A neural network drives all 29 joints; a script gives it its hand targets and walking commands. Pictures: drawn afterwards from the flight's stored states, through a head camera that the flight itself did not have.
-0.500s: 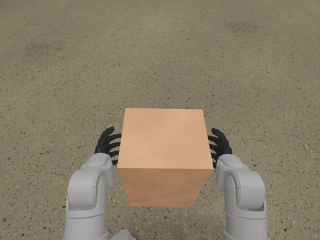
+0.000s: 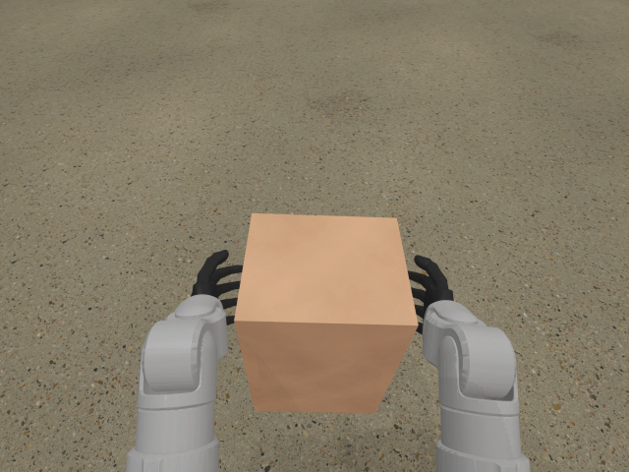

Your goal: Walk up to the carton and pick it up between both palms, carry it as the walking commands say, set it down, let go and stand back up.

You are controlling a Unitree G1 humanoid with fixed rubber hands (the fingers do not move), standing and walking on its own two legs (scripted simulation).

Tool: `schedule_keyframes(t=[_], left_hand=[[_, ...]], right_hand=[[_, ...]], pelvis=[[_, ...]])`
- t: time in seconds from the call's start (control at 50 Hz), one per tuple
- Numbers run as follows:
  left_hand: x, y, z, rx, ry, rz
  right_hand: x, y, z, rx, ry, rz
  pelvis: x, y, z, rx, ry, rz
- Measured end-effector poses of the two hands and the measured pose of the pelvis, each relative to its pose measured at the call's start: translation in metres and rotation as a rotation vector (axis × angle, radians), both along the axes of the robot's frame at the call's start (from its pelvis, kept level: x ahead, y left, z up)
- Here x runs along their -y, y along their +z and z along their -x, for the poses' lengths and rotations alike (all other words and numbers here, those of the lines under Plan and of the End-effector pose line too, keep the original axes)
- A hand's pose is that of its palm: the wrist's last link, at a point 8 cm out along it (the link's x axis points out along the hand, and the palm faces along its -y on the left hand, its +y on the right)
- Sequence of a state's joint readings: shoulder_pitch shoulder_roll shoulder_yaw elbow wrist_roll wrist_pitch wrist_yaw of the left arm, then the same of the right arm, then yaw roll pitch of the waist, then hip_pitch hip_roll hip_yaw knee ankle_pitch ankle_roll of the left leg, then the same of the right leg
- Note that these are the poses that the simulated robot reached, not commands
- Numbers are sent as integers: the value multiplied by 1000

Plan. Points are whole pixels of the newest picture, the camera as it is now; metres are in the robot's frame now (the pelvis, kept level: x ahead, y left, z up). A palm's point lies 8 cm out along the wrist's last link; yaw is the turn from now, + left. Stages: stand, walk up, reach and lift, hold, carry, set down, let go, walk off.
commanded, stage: carry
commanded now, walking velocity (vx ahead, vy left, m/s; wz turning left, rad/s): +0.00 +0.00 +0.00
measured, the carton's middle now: (319, 323) +0.32 +0.00 +0.02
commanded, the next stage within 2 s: none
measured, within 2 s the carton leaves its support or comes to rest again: neither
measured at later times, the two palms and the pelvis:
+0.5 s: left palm (249, 184) +0.50 +0.11 +0.11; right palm (428, 200) +0.47 -0.16 +0.10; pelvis +0.20 +0.00 +0.02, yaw -7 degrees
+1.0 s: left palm (279, 166) +0.55 +0.07 +0.11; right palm (449, 187) +0.51 -0.20 +0.10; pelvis +0.25 -0.02 +0.02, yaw -9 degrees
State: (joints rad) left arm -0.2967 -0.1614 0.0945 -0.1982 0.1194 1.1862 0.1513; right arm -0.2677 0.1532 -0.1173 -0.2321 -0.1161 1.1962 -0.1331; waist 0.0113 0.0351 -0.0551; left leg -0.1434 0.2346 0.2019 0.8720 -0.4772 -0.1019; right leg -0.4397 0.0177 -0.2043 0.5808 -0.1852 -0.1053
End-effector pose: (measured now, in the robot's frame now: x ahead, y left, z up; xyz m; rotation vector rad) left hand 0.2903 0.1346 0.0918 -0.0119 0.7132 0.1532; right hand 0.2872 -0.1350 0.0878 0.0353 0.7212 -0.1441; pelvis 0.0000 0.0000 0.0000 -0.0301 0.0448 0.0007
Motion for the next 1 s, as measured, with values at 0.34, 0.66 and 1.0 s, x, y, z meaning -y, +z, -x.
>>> schedule_keyframes(t=[0.34,0.66,1.0], left_hand=[[16,6,-166,-2,-75,19],[44,25,-236,-33,-141,-23],[69,16,-258,-32,-161,-28]], right_hand=[[15,12,-146,-1,-69,27],[41,23,-202,-33,-131,-9],[66,14,-220,-32,-146,-10]], pelvis=[[-7,16,-156,7,-88,-45],[1,28,-226,-14,-144,-52],[23,18,-250,15,-158,-38]])
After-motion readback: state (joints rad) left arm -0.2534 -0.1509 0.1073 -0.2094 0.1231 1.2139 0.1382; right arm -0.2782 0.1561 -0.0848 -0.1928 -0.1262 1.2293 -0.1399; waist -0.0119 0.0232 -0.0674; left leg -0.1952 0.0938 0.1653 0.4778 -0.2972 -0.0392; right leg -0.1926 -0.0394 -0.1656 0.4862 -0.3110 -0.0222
